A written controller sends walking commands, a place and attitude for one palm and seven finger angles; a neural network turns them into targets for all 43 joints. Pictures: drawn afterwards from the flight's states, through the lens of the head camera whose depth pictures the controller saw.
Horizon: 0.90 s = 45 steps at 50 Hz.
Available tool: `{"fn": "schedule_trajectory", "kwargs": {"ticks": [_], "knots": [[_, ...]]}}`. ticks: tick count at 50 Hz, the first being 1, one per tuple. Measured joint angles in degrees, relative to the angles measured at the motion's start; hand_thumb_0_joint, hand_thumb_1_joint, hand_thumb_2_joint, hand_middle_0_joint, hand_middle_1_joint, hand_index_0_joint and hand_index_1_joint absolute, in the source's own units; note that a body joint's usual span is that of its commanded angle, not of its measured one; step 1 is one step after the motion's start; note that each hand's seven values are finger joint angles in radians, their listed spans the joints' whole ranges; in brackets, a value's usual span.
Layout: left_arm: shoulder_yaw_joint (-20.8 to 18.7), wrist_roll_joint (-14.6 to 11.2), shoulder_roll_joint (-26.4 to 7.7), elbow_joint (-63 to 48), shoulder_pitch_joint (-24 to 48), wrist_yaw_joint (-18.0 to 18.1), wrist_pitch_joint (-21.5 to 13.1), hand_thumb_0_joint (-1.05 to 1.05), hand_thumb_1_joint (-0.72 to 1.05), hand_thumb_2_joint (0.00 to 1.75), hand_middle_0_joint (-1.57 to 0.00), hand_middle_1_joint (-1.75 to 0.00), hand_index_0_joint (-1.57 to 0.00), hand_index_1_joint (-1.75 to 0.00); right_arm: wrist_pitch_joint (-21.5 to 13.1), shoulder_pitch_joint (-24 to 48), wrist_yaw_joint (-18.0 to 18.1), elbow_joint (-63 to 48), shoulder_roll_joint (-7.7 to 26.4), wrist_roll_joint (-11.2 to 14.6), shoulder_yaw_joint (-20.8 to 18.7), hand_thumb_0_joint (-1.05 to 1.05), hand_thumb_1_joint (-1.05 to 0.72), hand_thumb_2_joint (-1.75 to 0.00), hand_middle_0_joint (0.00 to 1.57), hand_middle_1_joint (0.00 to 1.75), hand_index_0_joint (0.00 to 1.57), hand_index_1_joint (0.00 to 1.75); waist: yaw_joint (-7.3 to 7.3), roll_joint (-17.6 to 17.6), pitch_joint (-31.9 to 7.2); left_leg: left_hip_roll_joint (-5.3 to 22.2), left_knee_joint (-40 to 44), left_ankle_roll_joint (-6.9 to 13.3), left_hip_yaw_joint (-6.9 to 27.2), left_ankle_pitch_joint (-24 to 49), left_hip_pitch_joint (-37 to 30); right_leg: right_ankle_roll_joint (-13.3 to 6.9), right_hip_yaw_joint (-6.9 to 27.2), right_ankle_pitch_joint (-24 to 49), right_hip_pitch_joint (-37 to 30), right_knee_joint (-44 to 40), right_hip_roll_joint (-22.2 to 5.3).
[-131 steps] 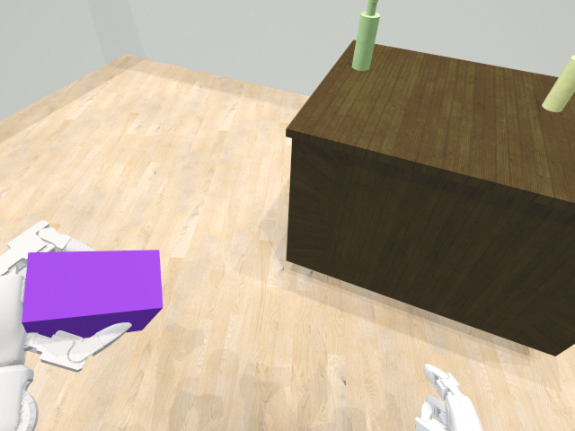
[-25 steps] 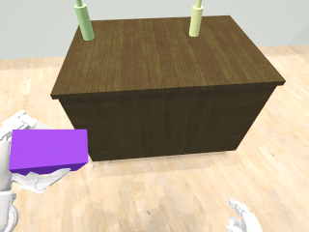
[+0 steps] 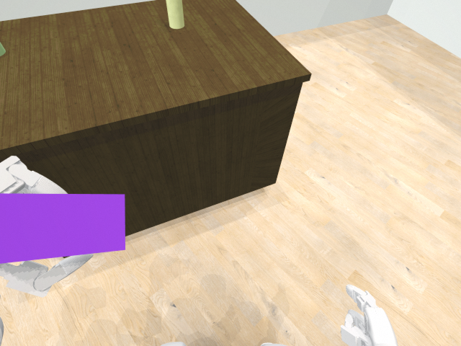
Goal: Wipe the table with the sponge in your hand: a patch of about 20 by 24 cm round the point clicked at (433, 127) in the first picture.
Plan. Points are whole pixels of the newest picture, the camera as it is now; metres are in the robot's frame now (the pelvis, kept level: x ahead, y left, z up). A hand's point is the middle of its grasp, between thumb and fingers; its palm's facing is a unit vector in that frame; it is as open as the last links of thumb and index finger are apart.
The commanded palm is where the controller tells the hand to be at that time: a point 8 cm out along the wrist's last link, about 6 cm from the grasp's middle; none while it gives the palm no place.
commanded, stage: take the last steps up to it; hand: left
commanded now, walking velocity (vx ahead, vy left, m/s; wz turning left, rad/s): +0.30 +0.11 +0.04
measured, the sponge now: (77, 227) +0.24 +0.18 +0.17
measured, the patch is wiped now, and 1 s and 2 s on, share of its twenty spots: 0.00 0.00 0.00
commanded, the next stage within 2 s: come to a stop and stand still in 1.66 s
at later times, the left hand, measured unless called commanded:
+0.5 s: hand (78, 198) +0.27 +0.19 +0.19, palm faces +0.39 -0.79 -0.47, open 9.8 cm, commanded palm +0.21 +0.24 +0.19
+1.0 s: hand (72, 119) +0.40 +0.23 +0.19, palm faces +0.42 -0.80 -0.43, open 9.8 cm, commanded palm +0.33 +0.27 +0.19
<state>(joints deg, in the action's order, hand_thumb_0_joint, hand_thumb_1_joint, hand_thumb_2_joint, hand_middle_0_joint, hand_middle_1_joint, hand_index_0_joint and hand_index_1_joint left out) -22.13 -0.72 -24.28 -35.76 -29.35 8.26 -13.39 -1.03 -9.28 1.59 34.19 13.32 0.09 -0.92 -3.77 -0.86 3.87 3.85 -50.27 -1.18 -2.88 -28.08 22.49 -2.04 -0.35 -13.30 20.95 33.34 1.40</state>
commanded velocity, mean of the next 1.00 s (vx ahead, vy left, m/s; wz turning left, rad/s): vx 0.30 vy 0.12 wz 0.00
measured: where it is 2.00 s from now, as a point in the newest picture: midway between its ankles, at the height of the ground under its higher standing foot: (218, 309)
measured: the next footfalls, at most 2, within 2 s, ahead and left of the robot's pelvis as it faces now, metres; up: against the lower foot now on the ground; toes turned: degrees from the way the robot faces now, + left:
left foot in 0.06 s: +0.06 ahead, +0.12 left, +0.00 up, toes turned +6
right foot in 0.34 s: +0.10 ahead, -0.12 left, +0.00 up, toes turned -5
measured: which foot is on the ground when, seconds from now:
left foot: up 0.00-0.04, down 0.06-0.36, up 0.38-0.80, down 0.82-1.00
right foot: down 0.00-0.10, up 0.12-0.32, down 0.34-0.82, up 0.84-1.00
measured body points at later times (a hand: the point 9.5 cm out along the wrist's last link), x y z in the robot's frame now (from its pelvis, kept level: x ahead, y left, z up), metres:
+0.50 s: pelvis +0.06 -0.05 +0.01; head +0.07 -0.07 +0.46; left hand +0.24 +0.23 +0.21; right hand +0.22 -0.26 -0.11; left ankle +0.02 +0.10 -0.65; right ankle +0.06 -0.12 -0.73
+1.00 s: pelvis +0.17 -0.01 +0.00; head +0.19 +0.00 +0.45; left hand +0.37 +0.28 +0.21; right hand +0.35 -0.21 -0.08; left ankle +0.19 +0.11 -0.73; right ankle +0.16 -0.11 -0.67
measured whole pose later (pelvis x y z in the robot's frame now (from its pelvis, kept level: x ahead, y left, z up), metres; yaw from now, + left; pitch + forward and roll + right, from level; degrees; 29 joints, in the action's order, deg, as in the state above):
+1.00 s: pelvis +0.17 -0.01 +0.00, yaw +1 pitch -1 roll +1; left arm -22.1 -0.8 -23.4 -28.5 -24.2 9.1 -13.4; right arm -5.5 -10.0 2.0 34.1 7.4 0.4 0.4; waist -0.9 -2.2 2.0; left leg 3.6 -31.3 1.0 -10.5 -15.2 15.2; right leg 1.1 -4.6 -26.9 26.9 61.2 -4.5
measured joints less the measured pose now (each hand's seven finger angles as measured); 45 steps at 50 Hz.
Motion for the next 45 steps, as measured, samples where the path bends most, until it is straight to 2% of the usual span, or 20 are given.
{"fn": "schedule_trajectory", "kwargs": {"ticks": [3, 5, 7, 9, 11, 13, 16, 17, 18, 19, 21, 23, 25, 29, 32, 36, 39, 41, 43, 45], "knots": [[-2.0, -0.3, -2.4, -1.8, -4.8, 0.5, -1.2, -0.01, -0.47, 0.98, -0.78, -1.32, -0.79, -1.33, -0.1, -2.5, 0.8, -0.6, 1.5, 0.0, -1.0, 0.01, -0.91, -0.90, 0.20, 0.30, 0.20, 0.30, -0.71, 0.1, -2.3, -0.8, 13.3, 0.4, -1.7, 4.6, -4.2, 0.2, -0.5, -0.5, -0.9, -0.2, 0.7], [-2.7, -0.4, -2.7, -0.4, -5.1, 0.9, -1.8, -0.01, -0.47, 0.98, -0.78, -1.32, -0.79, -1.33, -0.2, -4.1, 1.7, 0.2, 1.5, -0.1, -1.5, 0.01, -0.91, -0.90, 0.20, 0.30, 0.20, 0.30, 0.43, -1.4, -3.7, -1.7, 16.4, 1.5, -2.6, 10.4, -6.6, 0.3, 0.2, -3.1, -1.4, 2.0, 0.1], [-2.4, -0.1, -0.8, 3.4, -4.1, 1.0, -1.9, -0.01, -0.47, 0.98, -0.78, -1.32, -0.79, -1.33, -0.5, -6.0, 2.4, 1.0, 1.4, -0.1, -1.7, 0.01, -0.91, -0.90, 0.20, 0.30, 0.20, 0.30, 1.54, -1.1, -5.8, -1.5, 16.8, 2.0, -2.9, 10.4, -7.8, 1.1, -0.3, -10.6, -0.3, 8.4, 0.1], [-1.6, 0.6, 1.7, 8.7, -1.9, 1.0, -1.4, -0.01, -0.47, 0.98, -0.78, -1.32, -0.79, -1.33, -1.4, -7.5, 2.6, 2.0, 1.0, -0.2, -1.7, 0.01, -0.91, -0.90, 0.20, 0.30, 0.20, 0.30, 1.78, 0.5, -7.7, -1.0, 18.0, 2.3, -1.9, 10.0, -8.8, 1.8, -2.1, -12.5, 1.3, 16.6, -0.1], [-0.2, 1.1, 4.0, 12.8, 1.1, 1.0, -0.1, -0.01, -0.47, 0.98, -0.78, -1.32, -0.79, -1.33, -2.4, -8.5, 2.5, 2.9, 0.2, -0.1, -1.3, 0.01, -0.91, -0.90, 0.20, 0.30, 0.20, 0.30, 2.42, 1.7, -8.3, -0.6, 19.4, 2.1, -0.8, 10.4, -9.9, 2.5, -3.7, -12.4, 1.3, 18.9, -0.8], [1.5, 1.3, 5.8, 14.6, 3.0, 1.1, 1.1, -0.01, -0.47, 0.98, -0.78, -1.32, -0.79, -1.33, -3.2, -8.7, 2.2, 3.4, -0.9, 0.0, -0.4, 0.01, -0.91, -0.90, 0.20, 0.30, 0.20, 0.30, 3.18, 2.3, -8.0, -0.4, 20.2, 1.5, -0.2, 10.8, -10.7, 3.1, -4.7, -12.5, -0.1, 15.7, -1.6], [3.8, 1.5, 6.4, 13.9, 3.9, 0.9, 2.1, -0.01, -0.47, 0.98, -0.78, -1.32, -0.79, -1.33, -4.2, -7.5, 1.9, 3.2, -2.7, -0.3, 1.2, 0.01, -0.91, -0.90, 0.20, 0.30, 0.20, 0.30, 4.13, 2.1, -6.2, -0.4, 19.0, 0.4, -0.5, 9.8, -10.9, 3.4, -6.0, -11.1, -3.6, 5.4, -2.6], [4.3, 1.7, 6.1, 13.1, 4.1, 0.8, 2.0, -0.01, -0.47, 0.98, -0.78, -1.32, -0.79, -1.33, -4.6, -6.9, 1.8, 2.9, -3.3, -0.4, 1.6, 0.01, -0.91, -0.90, 0.20, 0.30, 0.20, 0.30, 4.32, 1.9, -5.5, -0.5, 17.6, 0.0, -0.7, 9.0, -10.5, 3.0, -6.3, -9.4, -5.0, 1.6, -2.8], [5.0, 2.1, 5.9, 12.5, 4.6, 0.7, 1.7, -0.01, -0.47, 0.98, -0.78, -1.32, -0.79, -1.33, -4.8, -6.2, 1.6, 2.8, -3.5, -0.6, 1.8, 0.01, -0.91, -0.90, 0.20, 0.30, 0.20, 0.30, 4.30, 2.6, -4.6, 0.0, 15.3, 0.2, -0.3, 7.7, -9.6, 1.8, -6.8, -5.1, -5.3, 0.5, -2.4], [5.7, 2.3, 5.7, 12.0, 5.1, 0.4, 1.5, -0.01, -0.47, 0.98, -0.78, -1.32, -0.79, -1.33, -4.7, -5.3, 1.5, 3.1, -3.7, -0.7, 1.8, 0.01, -0.91, -0.90, 0.20, 0.30, 0.20, 0.30, 4.05, 3.4, -3.9, 0.3, 11.4, 0.9, 0.2, 5.5, -8.0, 0.3, -7.5, -3.8, -5.0, 1.4, -2.0], [6.5, 2.1, 5.0, 11.1, 6.1, -0.2, 1.0, -0.01, -0.47, 0.98, -0.78, -1.33, -0.79, -1.33, -4.1, -3.8, 1.0, 4.3, -3.8, -0.8, 1.7, 0.01, -0.90, -0.90, 0.21, 0.30, 0.20, 0.30, 3.80, 3.3, -3.1, -1.1, -0.3, 1.3, 1.4, 3.0, -3.2, -1.4, -8.3, -4.7, -5.0, 2.4, -2.6], [5.5, 1.5, 4.4, 10.6, 5.5, -0.6, -0.2, -0.01, -0.47, 0.98, -0.78, -1.33, -0.79, -1.33, -3.3, -2.8, 0.7, 4.9, -3.6, -0.8, 1.6, 0.01, -0.90, -0.90, 0.21, 0.30, 0.20, 0.30, 3.96, 2.5, -2.8, -2.0, -9.6, 0.9, 1.4, 5.1, 1.2, -1.9, -7.9, -5.0, -5.9, 0.6, -3.0], [3.5, 1.0, 3.7, 10.4, 3.3, -0.9, -1.5, -0.01, -0.47, 0.98, -0.78, -1.33, -0.79, -1.33, -2.5, -2.2, 0.6, 4.4, -3.1, -0.8, 1.4, 0.01, -0.90, -0.90, 0.21, 0.30, 0.20, 0.30, 3.52, 2.3, -2.9, -1.7, -13.2, 0.3, 1.0, 8.1, 4.4, -1.7, -7.5, -3.8, -7.0, -2.4, -3.1], [0.9, 0.6, 2.5, 11.6, 0.6, -0.8, -2.6, -0.01, -0.47, 0.98, -0.78, -1.33, -0.79, -1.33, -1.7, -2.4, 0.5, 3.0, -1.4, -0.6, 0.3, 0.01, -0.91, -0.90, 0.21, 0.30, 0.20, 0.30, 3.03, 1.9, -2.5, 0.1, -8.0, 0.0, -0.4, 12.1, 7.5, -1.5, -7.6, -2.6, -9.5, -7.1, -3.7], [1.1, 0.5, 3.0, 11.9, 0.4, -0.2, -2.2, -0.01, -0.47, 0.98, -0.78, -1.33, -0.79, -1.33, -1.8, -2.8, 0.6, 2.4, 0.3, -0.5, -0.7, 0.01, -0.91, -0.90, 0.20, 0.30, 0.20, 0.30, 3.60, 1.5, -1.5, 1.0, 1.3, 0.4, -2.0, 13.2, 6.7, -1.0, -7.7, -3.2, -11.2, -8.2, -4.4], [2.8, 0.7, 4.4, 9.7, 0.5, 0.5, -1.0, -0.01, -0.47, 0.98, -0.78, -1.33, -0.79, -1.33, -2.2, -3.5, 0.9, 1.9, 1.7, -0.4, -1.9, 0.01, -0.91, -0.90, 0.20, 0.30, 0.20, 0.30, 4.86, 0.4, -0.5, 0.6, 10.8, 1.3, -4.5, 13.2, 3.4, 0.0, -7.5, -5.6, -13.2, -7.2, -5.4], [3.4, 0.8, 4.5, 7.2, 0.7, 1.0, -0.7, -0.01, -0.47, 0.98, -0.78, -1.33, -0.79, -1.33, -2.4, -3.8, 1.3, 1.2, 1.6, -0.5, -2.1, 0.01, -0.91, -0.90, 0.20, 0.30, 0.20, 0.30, 5.42, -0.8, -0.8, -0.6, 17.2, 1.9, -6.5, 15.0, -0.8, 1.1, -7.0, -8.7, -14.1, -4.4, -6.0], [2.9, 0.6, 4.0, 5.4, 1.2, 1.4, -0.9, -0.01, -0.47, 0.99, -0.78, -1.33, -0.79, -1.33, -2.7, -3.6, 1.6, 0.1, 1.6, -0.4, -2.0, 0.01, -0.91, -0.90, 0.20, 0.30, 0.20, 0.30, 5.54, -0.9, -1.4, -1.2, 21.7, 3.0, -7.2, 17.8, -4.7, 1.8, -6.1, -12.1, -12.7, 1.4, -6.0], [1.8, 0.5, 2.5, 6.1, 4.0, 1.8, -1.2, -0.01, -0.47, 0.99, -0.78, -1.33, -0.79, -1.33, -2.8, -1.5, 1.8, 0.2, -0.3, -0.3, -2.1, 0.01, -0.91, -0.90, 0.20, 0.30, 0.20, 0.30, 4.89, -2.7, -0.7, -1.9, 17.9, 3.1, -8.0, 15.6, -4.5, 1.9, -3.5, -15.7, -8.0, 14.2, -6.8], [1.1, 0.4, 1.1, 8.4, 6.6, 1.6, -1.0, -0.01, -0.47, 0.99, -0.78, -1.33, -0.79, -1.33, -3.0, -0.2, 1.6, 0.2, -2.4, -0.2, -1.3, 0.01, -0.91, -0.90, 0.20, 0.30, 0.20, 0.30, 3.91, -3.1, -0.7, -1.8, 16.4, 2.7, -7.9, 13.5, -4.9, 2.1, -1.8, -18.4, -2.6, 26.5, -5.5]]}}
